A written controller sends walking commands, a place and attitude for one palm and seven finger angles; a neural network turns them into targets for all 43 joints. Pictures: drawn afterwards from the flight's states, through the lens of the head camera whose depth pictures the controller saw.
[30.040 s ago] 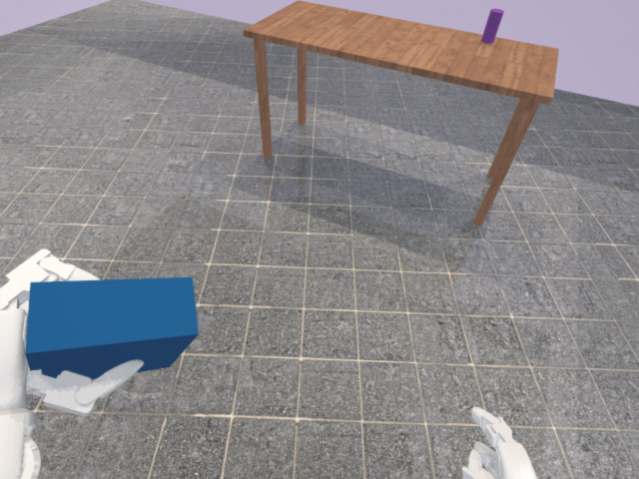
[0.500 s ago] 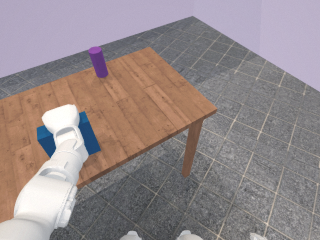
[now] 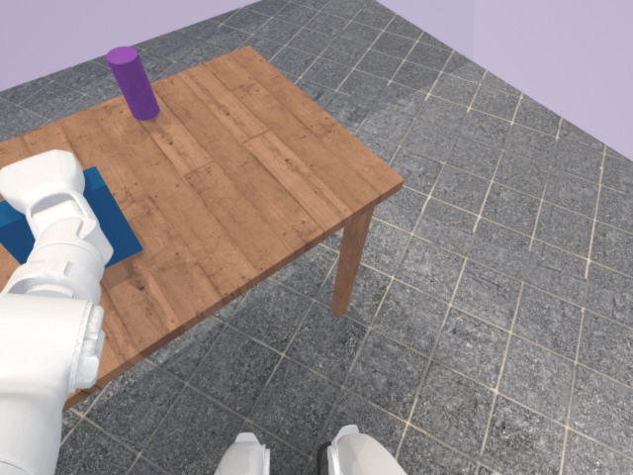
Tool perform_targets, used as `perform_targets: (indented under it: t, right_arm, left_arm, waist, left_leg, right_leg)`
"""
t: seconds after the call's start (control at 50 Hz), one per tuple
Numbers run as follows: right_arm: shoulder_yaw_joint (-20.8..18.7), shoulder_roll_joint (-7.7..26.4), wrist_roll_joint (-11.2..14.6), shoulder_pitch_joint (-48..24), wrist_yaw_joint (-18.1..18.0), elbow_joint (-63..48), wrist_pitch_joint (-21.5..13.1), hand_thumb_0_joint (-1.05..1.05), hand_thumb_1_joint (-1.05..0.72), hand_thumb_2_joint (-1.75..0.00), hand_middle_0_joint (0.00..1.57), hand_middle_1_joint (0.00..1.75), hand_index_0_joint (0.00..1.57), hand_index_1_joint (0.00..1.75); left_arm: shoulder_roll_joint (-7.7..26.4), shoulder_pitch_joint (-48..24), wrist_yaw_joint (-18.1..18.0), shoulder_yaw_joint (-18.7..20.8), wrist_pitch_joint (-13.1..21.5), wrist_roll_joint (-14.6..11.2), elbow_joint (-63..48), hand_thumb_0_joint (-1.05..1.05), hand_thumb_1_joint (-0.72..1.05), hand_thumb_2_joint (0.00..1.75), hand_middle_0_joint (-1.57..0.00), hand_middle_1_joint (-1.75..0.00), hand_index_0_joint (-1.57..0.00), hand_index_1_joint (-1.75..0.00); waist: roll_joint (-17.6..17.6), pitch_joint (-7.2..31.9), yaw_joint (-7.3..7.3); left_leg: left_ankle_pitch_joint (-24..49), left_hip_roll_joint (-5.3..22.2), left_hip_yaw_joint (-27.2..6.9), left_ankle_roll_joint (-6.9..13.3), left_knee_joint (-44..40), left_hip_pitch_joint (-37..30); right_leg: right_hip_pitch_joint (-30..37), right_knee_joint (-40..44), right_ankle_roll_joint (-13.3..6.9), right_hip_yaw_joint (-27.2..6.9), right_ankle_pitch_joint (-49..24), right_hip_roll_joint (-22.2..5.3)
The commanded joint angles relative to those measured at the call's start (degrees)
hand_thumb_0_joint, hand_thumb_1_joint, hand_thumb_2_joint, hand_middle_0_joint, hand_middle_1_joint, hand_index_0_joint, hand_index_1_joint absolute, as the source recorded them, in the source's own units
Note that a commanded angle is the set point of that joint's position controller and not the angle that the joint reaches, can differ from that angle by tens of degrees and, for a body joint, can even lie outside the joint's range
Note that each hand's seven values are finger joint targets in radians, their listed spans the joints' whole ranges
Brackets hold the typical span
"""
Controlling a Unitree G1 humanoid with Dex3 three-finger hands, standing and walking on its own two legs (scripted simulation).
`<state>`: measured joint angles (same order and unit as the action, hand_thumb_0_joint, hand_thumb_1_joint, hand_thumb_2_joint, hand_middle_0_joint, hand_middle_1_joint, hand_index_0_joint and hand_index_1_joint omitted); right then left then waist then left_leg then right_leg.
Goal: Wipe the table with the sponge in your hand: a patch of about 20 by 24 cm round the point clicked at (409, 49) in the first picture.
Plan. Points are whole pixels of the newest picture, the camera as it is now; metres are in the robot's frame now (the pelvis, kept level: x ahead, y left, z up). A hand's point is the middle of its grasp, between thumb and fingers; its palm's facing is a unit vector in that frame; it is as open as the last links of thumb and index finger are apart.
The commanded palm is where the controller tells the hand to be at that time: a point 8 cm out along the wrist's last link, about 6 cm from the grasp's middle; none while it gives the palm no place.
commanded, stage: wipe forward along the third lane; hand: left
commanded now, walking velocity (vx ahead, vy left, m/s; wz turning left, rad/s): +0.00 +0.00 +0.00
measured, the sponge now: (80, 241) +0.45 +0.30 -0.01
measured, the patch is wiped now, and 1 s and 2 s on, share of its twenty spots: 0.90 0.95 1.00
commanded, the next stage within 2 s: wipe back along the third lane in 0.30 s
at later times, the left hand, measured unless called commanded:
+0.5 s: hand (53, 193) +0.50 +0.33 +0.03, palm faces -0.15 -0.04 -0.99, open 10.1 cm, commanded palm +0.48 +0.32 +0.06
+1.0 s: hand (54, 208) +0.47 +0.32 +0.03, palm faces -0.04 -0.01 -1.00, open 10.1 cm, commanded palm +0.42 +0.29 +0.06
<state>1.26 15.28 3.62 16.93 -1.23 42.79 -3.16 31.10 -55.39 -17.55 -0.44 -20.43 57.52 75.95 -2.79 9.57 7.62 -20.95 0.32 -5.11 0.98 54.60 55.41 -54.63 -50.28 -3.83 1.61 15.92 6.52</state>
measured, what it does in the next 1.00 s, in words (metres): shifts its weight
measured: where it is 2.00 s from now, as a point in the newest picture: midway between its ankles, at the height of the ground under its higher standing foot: outside the picture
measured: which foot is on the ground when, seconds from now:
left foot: down 0.00-1.00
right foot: down 0.00-1.00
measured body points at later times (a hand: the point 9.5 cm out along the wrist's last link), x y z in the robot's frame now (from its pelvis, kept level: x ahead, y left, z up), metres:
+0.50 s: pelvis +0.05 +0.04 +0.02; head +0.14 +0.05 +0.46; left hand +0.51 +0.33 +0.09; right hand +0.12 -0.22 -0.10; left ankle +0.06 +0.14 -0.68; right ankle +0.07 -0.07 -0.68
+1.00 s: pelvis +0.08 +0.07 +0.04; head +0.12 +0.08 +0.49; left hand +0.47 +0.32 +0.09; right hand +0.20 -0.17 -0.09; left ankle +0.06 +0.14 -0.68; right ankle +0.07 -0.07 -0.68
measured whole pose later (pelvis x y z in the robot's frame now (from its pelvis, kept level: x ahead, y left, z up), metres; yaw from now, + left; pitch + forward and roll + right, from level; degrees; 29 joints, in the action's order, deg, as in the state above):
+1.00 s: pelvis +0.08 +0.07 +0.04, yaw +0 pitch +16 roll -3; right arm -0.5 12.5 3.7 10.9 3.3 42.5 6.2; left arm 15.2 -37.3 -27.3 -10.4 -27.9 54.2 58.4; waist -2.1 12.0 0.8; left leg -21.1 -2.5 -2.3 3.8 42.9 37.6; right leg -35.4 -36.5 0.5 -2.0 17.2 3.1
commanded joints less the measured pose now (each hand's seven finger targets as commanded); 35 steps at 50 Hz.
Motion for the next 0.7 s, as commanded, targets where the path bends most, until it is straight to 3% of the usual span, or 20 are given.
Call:
perform_targets:
  t: [0.0, 0.02, 0.12, 0.14, 0.18, 0.22, 0.24, 0.26, 0.3, 0.32, 0.36, 0.46, 0.5, 0.56, 0.6, 0.64, 0.68]
  right_arm:
    - [-2.82, 8.71, -0.34, 3.69, -0.15, -5.09, -1.86, 0.0, -0.9, -0.9, 0.2, 0.3, 0.2, 0.3]
    - [-2.82, 8.76, -0.38, 3.76, -0.12, -5.09, -1.7, 0.0, -0.9, -0.9, 0.2, 0.3, 0.2, 0.3]
    - [-2.81, 8.58, -0.75, 4.51, 0.21, -5.0, -0.78, 0.0, -0.9, -0.9, 0.2, 0.3, 0.2, 0.3]
    - [-3.04, 8.56, -0.81, 4.64, 0.26, -4.7, -0.49, 0.0, -0.9, -0.9, 0.2, 0.3, 0.2, 0.3]
    - [-2.95, 8.38, -0.95, 4.86, 0.5, -4.79, 0.02, 0.0, -0.9, -0.9, 0.2, 0.3, 0.2, 0.3]
    - [-2.92, 8.4, -1.01, 4.73, 0.54, -4.93, 0.74, 0.0, -0.9, -0.9, 0.2, 0.3, 0.2, 0.3]
    - [-3.13, 8.34, -1.07, 4.76, 0.64, -4.89, 1.02, 0.0, -0.9, -0.9, 0.2, 0.3, 0.2, 0.3]
    - [-3.28, 8.24, -1.17, 5.16, 0.74, -4.8, 1.26, 0.0, -0.9, -0.9, 0.2, 0.3, 0.2, 0.3]
    - [-3.38, 8.26, -1.29, 4.9, 1.07, -4.77, 1.96, 0.0, -0.9, -0.9, 0.2, 0.3, 0.2, 0.3]
    - [-3.42, 8.44, -1.29, 4.75, 1.11, -4.83, 2.33, 0.0, -0.9, -0.9, 0.2, 0.3, 0.2, 0.3]
    - [-3.45, 8.65, -1.31, 4.44, 1.05, -4.74, 2.79, 0.0, -0.9, -0.9, 0.2, 0.3, 0.2, 0.3]
    - [-4.26, 8.05, -1.45, 3.48, 1.76, -5.23, 3.48, 0.0, -0.9, -0.9, 0.2, 0.3, 0.2, 0.3]
    - [-4.38, 7.83, -1.35, 2.7, 2.17, -5.45, 3.78, 0.0, -0.9, -0.9, 0.2, 0.3, 0.2, 0.3]
    - [-4.77, 7.32, -0.98, 1.03, 2.67, -5.68, 4.28, 0.0, -0.9, -0.9, 0.2, 0.3, 0.2, 0.3]
    - [-4.63, 7.02, -0.66, -0.54, 3.07, -5.77, 4.56, 0.0, -0.9, -0.9, 0.2, 0.3, 0.2, 0.3]
    - [-4.57, 7.03, -0.33, -2.12, 3.04, -5.63, 4.95, 0.0, -0.9, -0.9, 0.2, 0.3, 0.2, 0.3]
    - [-4.3, 6.8, -0.04, -3.08, 3.1, -5.5, 5.32, 0.0, -0.9, -0.9, 0.2, 0.3, 0.2, 0.3]
  left_arm:
    - [14.87, -18.4, -2.54, -1.37, -1.31, 2.91, -5.03, 0.0, 0.1, 1.3, -1.2, -1.6, -1.2, -1.6]
    - [16.22, -18.45, -2.53, -0.42, -1.22, 3.13, -5.44, 0.0, 0.1, 1.3, -1.2, -1.6, -1.2, -1.6]
    - [15.98, -15.75, -2.35, 0.45, -0.63, 3.57, -5.91, 0.0, 0.1, 1.3, -1.2, -1.6, -1.2, -1.6]
    - [15.99, -16.51, -2.26, 0.67, -0.39, 3.99, -6.53, 0.0, 0.1, 1.3, -1.2, -1.6, -1.2, -1.6]
    - [14.26, -13.75, -2.17, 0.15, -0.5, 3.98, -5.96, 0.0, 0.1, 1.3, -1.2, -1.6, -1.2, -1.6]
    - [15.92, -13.02, -2.26, 1.57, -0.26, 3.61, -7.24, 0.0, 0.1, 1.3, -1.2, -1.6, -1.2, -1.6]
    - [15.45, -13.16, -2.24, 1.78, 0.03, 3.61, -8.01, 0.0, 0.1, 1.3, -1.2, -1.6, -1.2, -1.6]
    - [14.32, -11.08, -2.27, 1.49, -0.04, 3.88, -7.55, 0.0, 0.1, 1.3, -1.2, -1.6, -1.2, -1.6]
    - [12.81, -8.4, -2.33, 1.2, -0.22, 3.91, -7.43, 0.0, 0.1, 1.3, -1.2, -1.6, -1.2, -1.6]
    - [13.27, -7.72, -2.46, 1.84, -0.33, 3.81, -7.13, 0.0, 0.1, 1.3, -1.2, -1.6, -1.2, -1.6]
    - [14.46, -9.53, -2.76, 2.37, -0.23, 3.99, -7.61, 0.0, 0.1, 1.3, -1.2, -1.6, -1.2, -1.6]
    - [6.96, -3.58, -3.85, 0.09, -0.01, 3.91, -7.8, 0.0, 0.1, 1.3, -1.2, -1.6, -1.2, -1.6]
    - [3.78, -1.73, -4.5, -0.92, -0.39, 2.8, -8.41, 0.0, 0.1, 1.3, -1.2, -1.6, -1.2, -1.6]
    - [-0.46, 0.46, -5.51, -2.08, -1.22, 0.79, -10.14, 0.0, 0.1, 1.3, -1.2, -1.6, -1.2, -1.6]
    - [-4.87, 1.45, -5.95, -4.48, -2.56, -0.75, -10.05, 0.0, 0.1, 1.3, -1.2, -1.6, -1.2, -1.6]
    - [-4.63, 1.68, -6.36, -3.71, -3.78, -1.97, -10.81, 0.0, 0.1, 1.3, -1.2, -1.6, -1.2, -1.6]
    - [-7.08, 0.96, -6.55, -5.67, -5.15, -2.93, -10.73, 0.0, 0.1, 1.3, -1.2, -1.6, -1.2, -1.6]
  waist:
    - [2.35, 15.69, 0.5]
    - [2.55, 16.15, 0.28]
    - [3.33, 16.94, 0.06]
    - [2.09, 17.9, 0.21]
    - [2.87, 16.95, -0.09]
    - [3.46, 18.08, -0.57]
    - [2.1, 19.49, -0.74]
    - [2.87, 19.75, -0.92]
    - [3.09, 18.8, -1.14]
    - [4.6, 18.18, -1.12]
    - [3.37, 17.47, -0.92]
    - [2.67, 17.64, -2.16]
    - [3.95, 17.55, -2.71]
    - [2.55, 19.31, -3.94]
    - [2.78, 16.86, -3.98]
    - [2.9, 17.4, -4.73]
    - [1.99, 15.43, -4.62]
  left_leg:
    - [-8.09, -1.43, 3.95, 2.13, -6.55, -2.65]
    - [-7.77, -1.37, 4.0, 2.16, -6.47, -2.77]
    - [-3.2, -0.88, 4.02, 2.3, -6.52, -4.06]
    - [-0.97, -0.73, 3.78, 2.26, -6.49, -5.5]
    - [1.29, -0.74, 3.9, 2.32, -6.85, -6.57]
    - [3.28, -0.75, 4.53, 2.24, -6.76, -6.36]
    - [5.6, -0.7, 4.32, 2.15, -7.11, -7.98]
    - [7.62, -0.73, 4.35, 2.27, -7.06, -9.05]
    - [9.6, -0.7, 4.51, 2.18, -7.34, -10.15]
    - [9.42, -0.78, 4.41, 2.17, -7.72, -9.88]
    - [9.99, -0.69, 4.14, 2.1, -8.3, -10.76]
    - [13.64, -0.43, 3.32, 1.94, -9.85, -15.99]
    - [13.81, -0.33, 3.06, 1.84, -10.57, -17.29]
    - [16.2, -0.17, 2.63, 1.53, -11.6, -20.53]
    - [14.61, 0.0, 2.49, 1.44, -12.9, -21.64]
    - [14.62, 0.1, 2.14, 1.29, -14.1, -22.82]
    - [12.74, 0.11, 1.75, 1.06, -15.65, -23.81]
  right_leg:
    - [16.49, 13.4, 3.17, -5.49, 16.16, -3.22]
    - [16.82, 13.37, 3.19, -5.47, 15.76, -3.16]
    - [19.14, 12.94, 2.98, -4.7, 7.33, -2.95]
    - [19.05, 11.99, 2.68, -4.1, 3.98, -2.73]
    - [19.22, 11.96, 2.67, -3.27, 0.14, -2.59]
    - [22.15, 12.07, 2.81, -3.75, -4.2, -2.93]
    - [22.58, 11.31, 2.47, -3.24, -7.14, -2.91]
    - [22.85, 11.04, 2.47, -2.88, -10.02, -2.82]
    - [22.97, 11.28, 2.38, -2.68, -13.24, -2.85]
    - [23.32, 11.73, 2.44, -2.57, -13.17, -2.87]
    - [22.35, 11.63, 2.27, -2.31, -13.06, -2.98]
    - [20.29, 11.52, 1.61, -0.77, -13.51, -2.75]
    - [20.43, 11.95, 1.54, -0.34, -12.95, -2.69]
    - [21.18, 11.8, 1.27, 0.14, -13.32, -2.78]
    - [20.46, 13.01, 1.24, 0.66, -10.65, -2.67]
    - [21.78, 13.53, 1.0, 0.65, -10.06, -2.85]
    - [21.0, 14.42, 1.01, 1.16, -6.87, -2.74]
